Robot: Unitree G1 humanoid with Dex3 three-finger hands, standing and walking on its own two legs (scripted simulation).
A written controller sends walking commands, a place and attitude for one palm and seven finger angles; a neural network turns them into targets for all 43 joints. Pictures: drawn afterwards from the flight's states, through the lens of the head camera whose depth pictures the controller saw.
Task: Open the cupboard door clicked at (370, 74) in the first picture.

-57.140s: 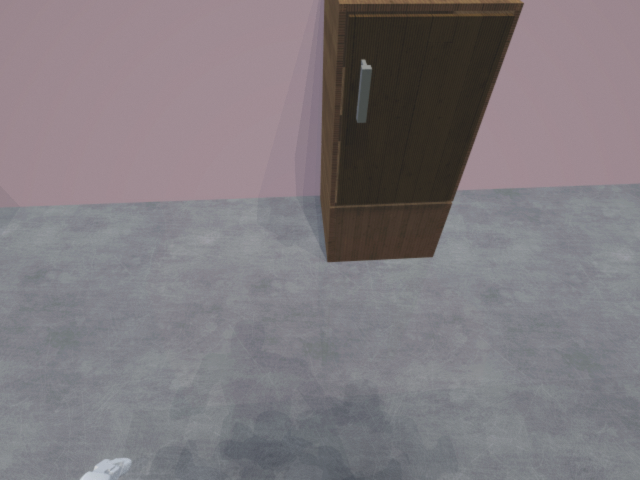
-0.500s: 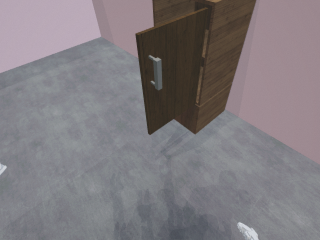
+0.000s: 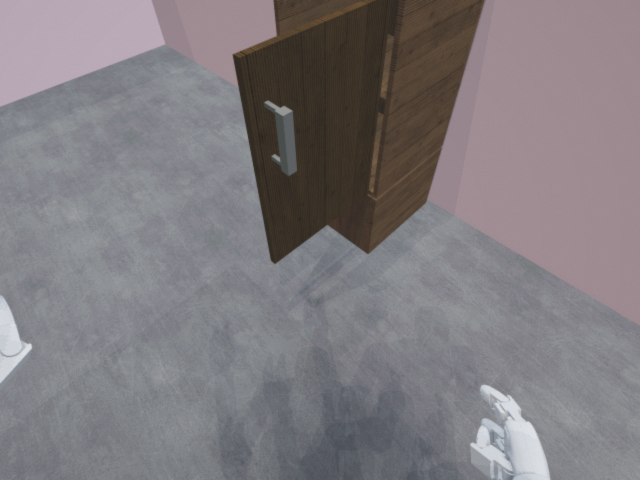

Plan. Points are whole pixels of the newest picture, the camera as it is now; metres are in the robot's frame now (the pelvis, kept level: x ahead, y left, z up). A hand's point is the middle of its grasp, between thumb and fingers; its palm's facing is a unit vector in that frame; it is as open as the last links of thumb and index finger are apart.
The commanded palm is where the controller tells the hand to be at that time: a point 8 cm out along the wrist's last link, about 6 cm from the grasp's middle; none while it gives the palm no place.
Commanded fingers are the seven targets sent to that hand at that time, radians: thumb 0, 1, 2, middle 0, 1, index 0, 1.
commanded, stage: stop stepping back and stand still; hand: left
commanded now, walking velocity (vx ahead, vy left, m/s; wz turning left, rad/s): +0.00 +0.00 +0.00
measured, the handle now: (279, 138) +0.72 +0.12 +0.00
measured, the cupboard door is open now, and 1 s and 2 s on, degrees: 89 89 89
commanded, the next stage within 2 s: let the arm hang, fingers relaxed in 0.06 s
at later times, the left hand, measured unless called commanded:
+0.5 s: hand out of the picture +0.03 +0.18 -0.17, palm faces +0.04 -0.98 -0.18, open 7.1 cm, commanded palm none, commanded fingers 0.00 0.90 0.90 -0.20 -0.30 -0.20 -0.30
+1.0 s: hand out of the picture -0.05 +0.19 -0.17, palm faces +0.03 -0.98 -0.20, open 7.4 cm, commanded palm none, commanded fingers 0.00 0.90 0.90 -0.20 -0.30 -0.20 -0.30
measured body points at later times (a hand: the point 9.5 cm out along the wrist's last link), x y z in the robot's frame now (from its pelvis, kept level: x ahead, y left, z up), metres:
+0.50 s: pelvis -0.03 +0.01 +0.00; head +0.00 +0.02 +0.45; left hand +0.03 +0.23 -0.15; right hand +0.03 -0.24 -0.14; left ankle -0.01 +0.12 -0.74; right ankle -0.03 -0.09 -0.74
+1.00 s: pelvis -0.03 +0.03 +0.01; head -0.02 +0.02 +0.46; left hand -0.05 +0.25 -0.15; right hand -0.04 -0.18 -0.16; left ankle -0.01 +0.12 -0.74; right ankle -0.03 -0.09 -0.74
